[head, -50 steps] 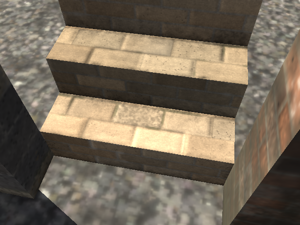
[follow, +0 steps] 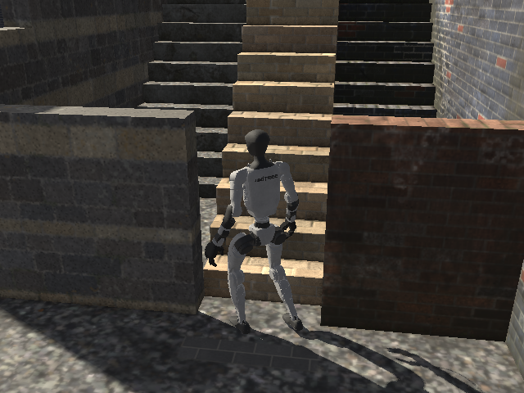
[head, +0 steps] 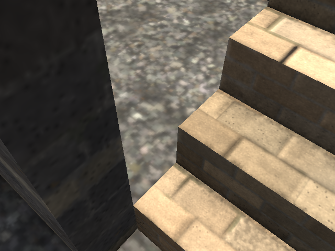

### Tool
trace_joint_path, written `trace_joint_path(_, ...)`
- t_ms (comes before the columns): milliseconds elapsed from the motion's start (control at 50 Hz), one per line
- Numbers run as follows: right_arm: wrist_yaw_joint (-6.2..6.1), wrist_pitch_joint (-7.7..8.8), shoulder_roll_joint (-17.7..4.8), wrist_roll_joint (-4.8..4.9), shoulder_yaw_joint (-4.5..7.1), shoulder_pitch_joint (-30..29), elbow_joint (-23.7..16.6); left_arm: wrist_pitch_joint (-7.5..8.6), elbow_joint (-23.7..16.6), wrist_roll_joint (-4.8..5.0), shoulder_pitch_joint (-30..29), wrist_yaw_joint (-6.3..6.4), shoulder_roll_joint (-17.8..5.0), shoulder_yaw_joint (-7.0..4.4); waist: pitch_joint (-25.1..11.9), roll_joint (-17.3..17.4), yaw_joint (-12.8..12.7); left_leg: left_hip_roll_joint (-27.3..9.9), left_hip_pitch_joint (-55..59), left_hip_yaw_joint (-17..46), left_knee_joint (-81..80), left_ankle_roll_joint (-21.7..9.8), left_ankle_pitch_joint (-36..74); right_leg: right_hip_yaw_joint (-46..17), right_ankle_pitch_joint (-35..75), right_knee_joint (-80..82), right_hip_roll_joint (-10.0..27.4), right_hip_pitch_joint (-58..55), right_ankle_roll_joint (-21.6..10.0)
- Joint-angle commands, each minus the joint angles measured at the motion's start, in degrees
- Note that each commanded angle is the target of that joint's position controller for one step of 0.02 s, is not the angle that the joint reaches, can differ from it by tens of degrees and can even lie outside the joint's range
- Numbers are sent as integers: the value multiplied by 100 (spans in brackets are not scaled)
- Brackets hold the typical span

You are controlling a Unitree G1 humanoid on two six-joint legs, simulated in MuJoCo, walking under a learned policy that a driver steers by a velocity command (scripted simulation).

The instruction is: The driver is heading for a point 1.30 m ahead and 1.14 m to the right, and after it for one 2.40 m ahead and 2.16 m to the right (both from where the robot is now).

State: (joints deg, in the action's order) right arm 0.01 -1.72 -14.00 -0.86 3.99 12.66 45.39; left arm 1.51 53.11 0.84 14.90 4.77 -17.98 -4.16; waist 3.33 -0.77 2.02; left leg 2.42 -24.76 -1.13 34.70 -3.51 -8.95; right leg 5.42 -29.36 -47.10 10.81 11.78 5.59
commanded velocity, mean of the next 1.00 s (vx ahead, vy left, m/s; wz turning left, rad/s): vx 0.12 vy -0.01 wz -0.44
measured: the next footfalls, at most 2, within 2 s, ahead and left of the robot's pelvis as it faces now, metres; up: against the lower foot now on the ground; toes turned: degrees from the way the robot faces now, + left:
right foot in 0.66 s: -0.07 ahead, -0.07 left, +0.00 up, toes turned -24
left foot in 1.14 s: +0.10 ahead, +0.05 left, +0.00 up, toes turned -39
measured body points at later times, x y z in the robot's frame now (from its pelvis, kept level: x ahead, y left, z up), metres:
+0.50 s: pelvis +0.00 +0.04 +0.02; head +0.03 +0.05 +0.47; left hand +0.13 +0.29 -0.12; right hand +0.04 -0.26 -0.09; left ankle +0.08 +0.10 -0.72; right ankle -0.06 -0.08 -0.66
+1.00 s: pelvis -0.02 +0.00 +0.02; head +0.00 -0.04 +0.47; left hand +0.19 +0.20 -0.09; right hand -0.03 -0.29 -0.10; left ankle +0.07 +0.09 -0.67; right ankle -0.10 -0.05 -0.72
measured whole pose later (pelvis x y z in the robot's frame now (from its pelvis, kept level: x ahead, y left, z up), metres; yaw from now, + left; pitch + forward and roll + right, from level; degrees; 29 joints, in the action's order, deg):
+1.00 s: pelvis -0.02 +0.00 +0.02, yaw -32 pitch +0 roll +1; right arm -1.6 -1.6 -15.6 -1.2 0.0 8.3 43.5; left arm -1.9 47.3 -0.8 14.7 0.6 -15.5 -3.1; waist 4.5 1.4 -1.2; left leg 1.0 -25.1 -0.1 48.2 2.8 -20.0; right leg -6.3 -16.9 -24.3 -4.7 6.8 -4.4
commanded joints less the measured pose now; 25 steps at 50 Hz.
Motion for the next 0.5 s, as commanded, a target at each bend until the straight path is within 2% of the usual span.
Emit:
trace_joint_path(20,-200,209,-720,-92,70,1447,51,132,-144,-15,978,-140,-54,80,-1787,1134,-132,-2163,2384,2334,-1193,-1716,4513,-812,-823,-3044,-532,1310,17)
trace_joint_path(40,-57,428,-337,-248,-132,531,-227,-16,73,117,712,-82,-225,12,-1135,-65,-177,-2263,1758,2168,-971,-1371,5776,-1535,-557,-2613,-581,1206,112)
trace_joint_path(60,6,578,-687,-202,-25,77,-334,-166,-38,0,348,66,-324,-29,-1077,-424,-283,-2211,1591,1920,-921,-1018,5361,-1727,-404,-2339,-539,1162,142)
trace_joint_path(80,-2,630,-845,-127,12,-180,-305,-283,-112,-57,125,149,-457,-83,-998,-121,-329,-2175,1436,1731,-977,-872,5001,-1890,-171,-2086,-547,1094,148)
trace_joint_path(100,-24,588,-920,-130,35,-232,-280,-366,-161,-61,-42,147,-619,-142,-957,185,-313,-2057,1393,1509,-1110,-796,4466,-1818,27,-2036,-627,1076,103)
trace_joint_path(140,-165,485,-920,-128,43,-294,-251,-440,-204,-18,-91,86,-764,-250,-870,715,-338,-1866,1277,1165,-1425,-704,2929,-1608,425,-2048,-815,1089,87)
trace_joint_path(160,-248,432,-932,-106,44,-349,-271,-454,-220,23,-176,60,-726,-265,-716,845,-259,-1861,1322,1125,-1587,-610,2261,-1537,507,-2100,-908,1272,70)
trace_joint_path(200,-376,346,-983,-105,50,-370,-280,-470,-305,32,-369,32,-704,-318,-556,805,-145,-1924,1333,1080,-1846,-622,1155,-1477,670,-2312,-973,1612,65)
trace_joint_path(220,-430,311,-943,-6,41,-424,-255,-519,-331,-13,-454,-2,-682,-337,-399,829,-88,-1967,1287,941,-1956,-584,794,-1340,598,-2397,-984,1817,44)
trace_joint_path(240,-431,301,-944,-45,29,-452,-274,-543,-354,4,-449,-17,-670,-364,-415,826,-56,-1904,1259,814,-2035,-542,421,-1307,700,-2470,-962,1829,23)
trace_joint_path(280,-432,284,-942,-86,19,-639,-277,-553,-455,-27,-459,-32,-598,-376,-395,835,-92,-1831,1247,586,-2163,-554,-83,-1156,870,-2249,-902,1893,46)
trace_joint_path(300,-364,260,-640,67,-87,-243,-218,-593,-281,-435,-65,-220,-286,-236,-65,477,-149,-1675,1174,354,-2140,-668,409,-720,937,-1930,-1078,1659,47)
trace_joint_path(320,-335,269,-719,19,-61,-180,-156,-598,-299,-413,-11,-302,-162,-211,-124,647,-161,-1627,1288,206,-2074,-710,513,-666,897,-1702,-1064,1618,33)
trace_joint_path(340,-311,273,-766,-46,-36,-208,-208,-593,-379,-349,-64,-355,-192,-193,-240,775,-144,-1646,1407,137,-2044,-761,472,-619,822,-1534,-1048,1543,7)
trace_joint_path(360,-302,271,-797,-71,-18,-231,-233,-593,-433,-325,-104,-383,-258,-192,-339,882,-136,-1726,1471,149,-2074,-820,283,-580,766,-1378,-1024,1464,-28)
trace_joint_path(380,-307,243,-766,-142,-38,-231,-308,-614,-548,-252,-199,-478,-359,-220,-367,1158,-93,-1774,1552,169,-2036,-886,216,-583,678,-1347,-1019,1415,-76)
trace_joint_path(400,-310,228,-837,-183,-22,-194,-311,-638,-656,-310,-413,-545,-447,-217,-353,1088,-43,-1956,1623,255,-2006,-972,175,-634,803,-1339,-1007,1574,-99)
trace_joint_path(440,-306,213,-906,-168,8,-133,-370,-629,-784,-327,-430,-609,-419,-207,-493,845,-61,-2189,1692,349,-2015,-1111,8,-619,662,-1247,-949,1456,-168)
trace_joint_path(460,-445,319,-1248,-120,151,-562,-431,-586,-1004,-6,-595,-410,-505,-246,-646,1068,-87,-2412,1661,424,-2368,-1031,-779,-697,526,-1103,-583,1653,-143)
trace_joint_path(480,-508,366,-1252,-83,166,-629,-448,-561,-1101,-37,-701,-337,-530,-214,-600,944,-28,-2426,1570,504,-2399,-995,-941,-638,456,-880,-504,1501,-160)
trace_joint_path(500,-526,391,-1133,-40,146,-593,-440,-584,-1015,-80,-550,-347,-469,-194,-652,791,-30,-2410,1626,497,-2419,-953,-964,-590,377,-614,-531,1450,-221)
